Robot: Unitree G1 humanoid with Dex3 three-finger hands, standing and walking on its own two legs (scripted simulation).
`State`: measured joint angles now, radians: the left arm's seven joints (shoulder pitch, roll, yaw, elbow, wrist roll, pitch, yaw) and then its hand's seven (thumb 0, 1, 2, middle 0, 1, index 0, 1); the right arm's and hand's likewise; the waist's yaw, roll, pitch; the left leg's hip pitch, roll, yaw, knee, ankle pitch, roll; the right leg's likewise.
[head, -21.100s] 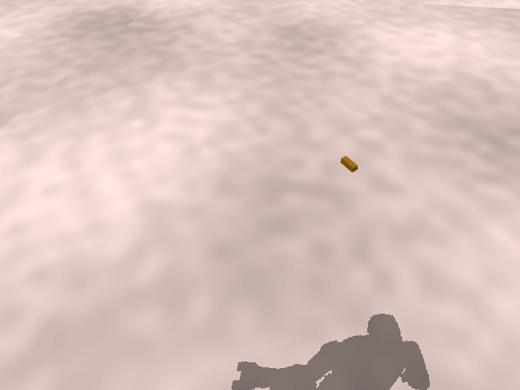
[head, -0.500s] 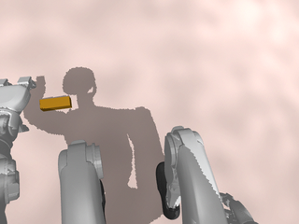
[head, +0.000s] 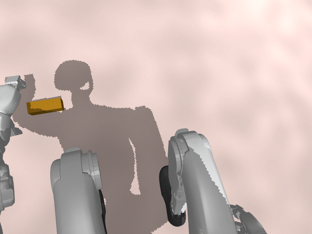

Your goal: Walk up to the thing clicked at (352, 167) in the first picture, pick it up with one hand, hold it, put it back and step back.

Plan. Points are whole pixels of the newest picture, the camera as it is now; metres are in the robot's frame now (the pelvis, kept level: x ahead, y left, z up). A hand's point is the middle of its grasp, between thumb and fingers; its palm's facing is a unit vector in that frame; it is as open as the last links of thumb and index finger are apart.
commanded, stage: rise first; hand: left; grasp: from above
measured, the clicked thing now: (46, 106) +0.48 +0.27 -0.31
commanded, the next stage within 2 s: approach in 1.60 s
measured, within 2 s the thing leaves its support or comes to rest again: neither
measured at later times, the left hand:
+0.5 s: hand (13, 112) +0.43 +0.32 -0.19, palm faces -0.44 -0.09 -0.89, open 13.3 cm
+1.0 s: hand (12, 108) +0.44 +0.32 -0.19, palm faces -0.43 -0.07 -0.90, open 13.4 cm
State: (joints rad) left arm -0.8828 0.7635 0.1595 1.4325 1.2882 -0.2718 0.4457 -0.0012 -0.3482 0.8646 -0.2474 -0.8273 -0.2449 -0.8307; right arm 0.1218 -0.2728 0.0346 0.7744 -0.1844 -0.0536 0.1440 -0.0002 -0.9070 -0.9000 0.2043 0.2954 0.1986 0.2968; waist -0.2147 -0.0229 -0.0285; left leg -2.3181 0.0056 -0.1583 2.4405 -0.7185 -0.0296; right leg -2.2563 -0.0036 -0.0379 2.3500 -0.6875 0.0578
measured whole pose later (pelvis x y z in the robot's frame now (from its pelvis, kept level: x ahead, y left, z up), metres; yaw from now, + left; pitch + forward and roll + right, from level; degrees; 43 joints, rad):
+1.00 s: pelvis +0.00 +0.00 -0.01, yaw -1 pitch +33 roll -9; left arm -0.92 0.80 0.15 1.48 1.30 -0.24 0.46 0.00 -0.40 0.91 -0.24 -0.84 -0.22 -0.86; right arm 0.13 -0.27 0.08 0.76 -0.20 -0.08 0.17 0.00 -0.91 -0.90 0.20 0.30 0.20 0.30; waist -0.25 -0.02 -0.02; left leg -2.34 0.00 -0.17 2.47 -0.71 -0.02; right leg -2.26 0.00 -0.05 2.36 -0.68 0.06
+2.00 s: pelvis -0.01 +0.00 +0.00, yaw -1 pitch +33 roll -9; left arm -1.03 0.74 0.02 1.57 1.31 -0.24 0.47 0.00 -0.32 0.84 -0.30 -0.80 -0.29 -0.82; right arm 0.14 -0.28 0.09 0.77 -0.18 -0.09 0.15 0.00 -0.91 -0.90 0.20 0.30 0.20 0.30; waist -0.27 -0.03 -0.05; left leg -2.34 0.00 -0.16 2.44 -0.69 -0.02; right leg -2.26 0.00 -0.04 2.34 -0.66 0.06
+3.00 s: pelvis -0.01 +0.00 -0.02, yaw -3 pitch +30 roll -10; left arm -1.06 0.89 0.14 1.74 1.33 -0.23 0.55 0.00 -0.35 0.87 -0.24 -0.83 -0.23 -0.84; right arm 0.15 -0.32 0.17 0.73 -0.25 -0.15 0.20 0.00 -0.90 -0.90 0.20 0.30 0.20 0.30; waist -0.36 -0.06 0.07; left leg -2.37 0.00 -0.20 2.52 -0.69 -0.03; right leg -2.29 0.02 -0.07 2.39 -0.64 0.07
